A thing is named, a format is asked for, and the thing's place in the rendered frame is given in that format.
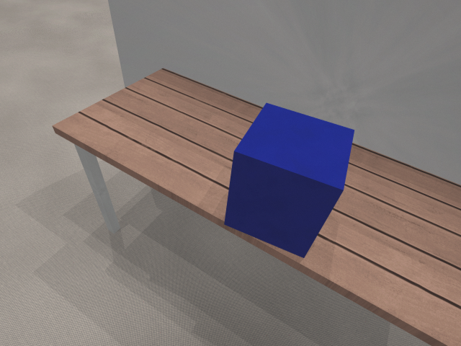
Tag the table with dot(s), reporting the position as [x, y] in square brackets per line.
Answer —
[391, 244]

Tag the carton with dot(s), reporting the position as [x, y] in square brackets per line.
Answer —
[288, 172]

